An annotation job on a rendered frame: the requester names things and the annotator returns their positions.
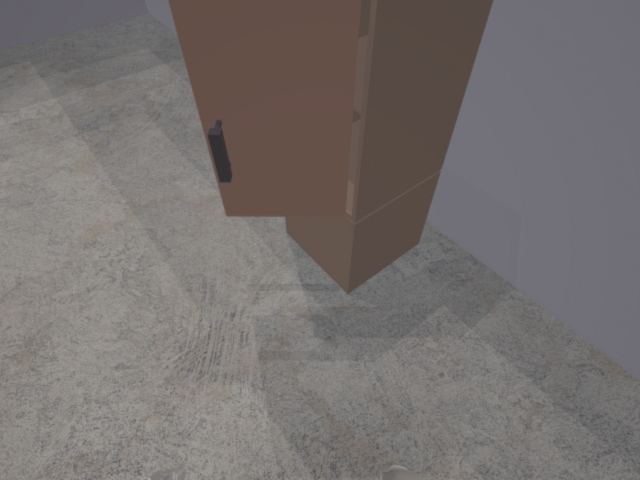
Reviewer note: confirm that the handle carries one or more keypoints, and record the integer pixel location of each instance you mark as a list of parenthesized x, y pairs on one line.
[(219, 151)]

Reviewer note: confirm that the cupboard door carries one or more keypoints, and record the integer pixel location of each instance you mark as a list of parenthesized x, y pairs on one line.
[(280, 75)]

